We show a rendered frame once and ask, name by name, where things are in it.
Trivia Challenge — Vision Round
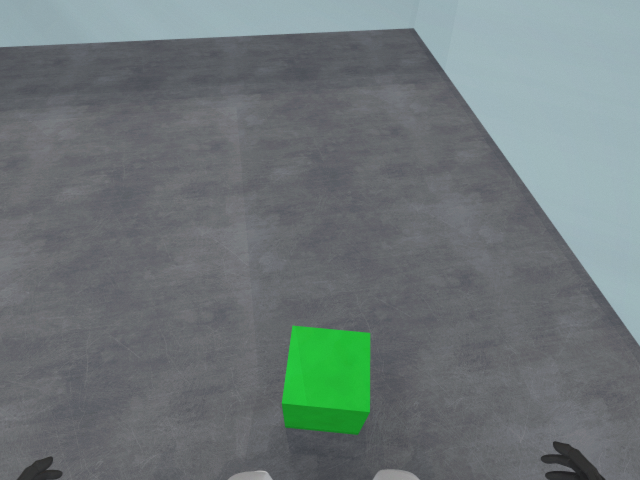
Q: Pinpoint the right robot hand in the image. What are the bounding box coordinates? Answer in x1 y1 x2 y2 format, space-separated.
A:
541 441 606 480

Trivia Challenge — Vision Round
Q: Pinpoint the carton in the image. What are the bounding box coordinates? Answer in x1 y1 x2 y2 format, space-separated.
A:
282 326 370 435

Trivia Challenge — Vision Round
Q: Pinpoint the left robot hand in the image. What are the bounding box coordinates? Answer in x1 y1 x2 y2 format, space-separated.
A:
17 457 63 480

